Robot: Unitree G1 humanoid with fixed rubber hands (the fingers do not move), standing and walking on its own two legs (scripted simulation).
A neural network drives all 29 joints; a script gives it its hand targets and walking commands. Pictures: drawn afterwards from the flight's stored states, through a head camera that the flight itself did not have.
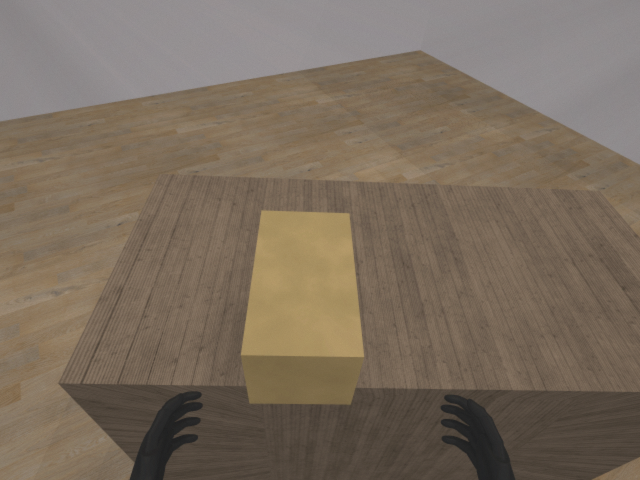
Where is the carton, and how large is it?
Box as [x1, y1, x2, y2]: [241, 210, 363, 404]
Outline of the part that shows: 261,210 241,350 241,358 249,403 350,404 363,359 363,350 349,215 348,213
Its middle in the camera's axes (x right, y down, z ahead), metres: -0.03 +0.11 +0.66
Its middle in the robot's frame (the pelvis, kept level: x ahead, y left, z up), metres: +0.41 +0.04 -0.07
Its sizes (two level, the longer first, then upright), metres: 0.285 0.161 0.156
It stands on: a pedestal, 0.64 m high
